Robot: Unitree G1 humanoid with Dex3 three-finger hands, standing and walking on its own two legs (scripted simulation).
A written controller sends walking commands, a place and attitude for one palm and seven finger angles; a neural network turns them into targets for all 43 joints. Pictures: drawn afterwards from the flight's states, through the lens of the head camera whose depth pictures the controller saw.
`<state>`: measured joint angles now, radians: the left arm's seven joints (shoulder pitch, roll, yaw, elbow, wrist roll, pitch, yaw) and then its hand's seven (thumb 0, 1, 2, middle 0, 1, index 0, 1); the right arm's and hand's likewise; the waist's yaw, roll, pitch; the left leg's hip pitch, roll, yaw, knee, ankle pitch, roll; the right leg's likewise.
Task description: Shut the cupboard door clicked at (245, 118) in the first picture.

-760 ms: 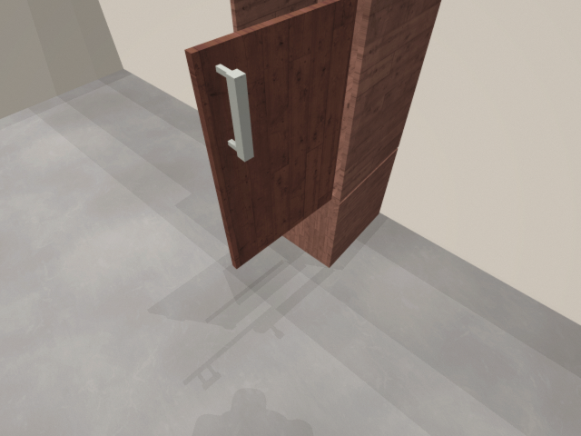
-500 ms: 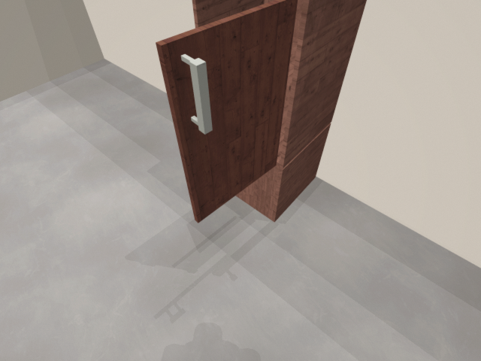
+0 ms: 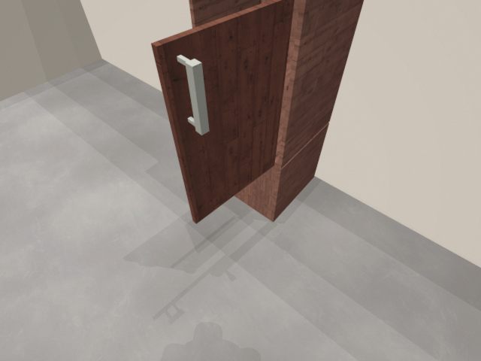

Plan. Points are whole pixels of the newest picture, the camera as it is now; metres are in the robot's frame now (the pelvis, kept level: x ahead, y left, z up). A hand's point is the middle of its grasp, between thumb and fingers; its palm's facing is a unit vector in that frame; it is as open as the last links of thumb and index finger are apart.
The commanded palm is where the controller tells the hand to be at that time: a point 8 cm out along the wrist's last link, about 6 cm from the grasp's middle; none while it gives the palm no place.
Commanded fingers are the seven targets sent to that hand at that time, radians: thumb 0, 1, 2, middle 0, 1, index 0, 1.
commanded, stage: look at it before walking up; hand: left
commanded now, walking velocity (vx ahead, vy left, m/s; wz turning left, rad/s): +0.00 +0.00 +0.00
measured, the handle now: (192, 96) +0.59 +0.14 +0.13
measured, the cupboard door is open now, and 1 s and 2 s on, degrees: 84 84 84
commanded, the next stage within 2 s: walk to a spot facing it in 0.08 s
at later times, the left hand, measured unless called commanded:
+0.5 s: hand out of the picture +0.04 +0.20 -0.18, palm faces -0.08 -0.96 -0.25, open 7.4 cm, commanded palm none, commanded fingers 0.00 0.90 0.90 -0.20 -0.30 -0.20 -0.30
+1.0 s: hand out of the picture +0.07 +0.14 -0.17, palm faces -0.29 -0.91 -0.28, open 7.4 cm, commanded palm none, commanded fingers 0.00 0.90 0.90 -0.20 -0.30 -0.20 -0.30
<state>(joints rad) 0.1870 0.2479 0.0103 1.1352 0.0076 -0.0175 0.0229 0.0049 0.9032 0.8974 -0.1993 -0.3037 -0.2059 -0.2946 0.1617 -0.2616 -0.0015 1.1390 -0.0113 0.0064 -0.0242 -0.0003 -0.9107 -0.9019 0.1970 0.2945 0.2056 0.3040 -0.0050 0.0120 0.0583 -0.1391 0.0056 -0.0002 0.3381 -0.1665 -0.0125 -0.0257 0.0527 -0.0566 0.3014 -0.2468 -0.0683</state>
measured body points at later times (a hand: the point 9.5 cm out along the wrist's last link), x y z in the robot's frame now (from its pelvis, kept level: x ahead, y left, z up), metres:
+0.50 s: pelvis -0.01 +0.00 -0.01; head +0.02 +0.00 +0.44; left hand +0.05 +0.25 -0.16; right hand +0.02 -0.25 -0.16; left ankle +0.01 +0.13 -0.75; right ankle -0.05 -0.07 -0.75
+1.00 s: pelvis -0.03 -0.04 -0.01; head +0.02 -0.07 +0.44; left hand +0.09 +0.19 -0.15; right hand -0.02 -0.31 -0.16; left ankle +0.00 +0.13 -0.66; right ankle -0.05 -0.11 -0.75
